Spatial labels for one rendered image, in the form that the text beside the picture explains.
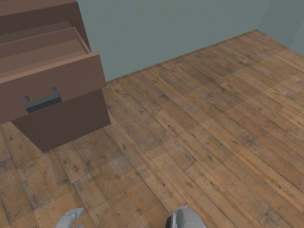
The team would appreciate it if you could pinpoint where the robot right thigh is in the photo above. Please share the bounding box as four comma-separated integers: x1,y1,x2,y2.
171,209,206,228

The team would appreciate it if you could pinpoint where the handle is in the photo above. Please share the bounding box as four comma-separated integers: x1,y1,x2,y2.
24,86,62,113

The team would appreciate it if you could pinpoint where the cabinet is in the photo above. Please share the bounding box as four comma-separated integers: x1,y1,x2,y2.
0,0,111,153

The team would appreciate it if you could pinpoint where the left robot hand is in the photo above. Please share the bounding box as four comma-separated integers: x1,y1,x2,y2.
54,208,84,228

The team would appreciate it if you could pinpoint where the drawer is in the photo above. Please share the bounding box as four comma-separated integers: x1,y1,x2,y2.
0,27,107,124

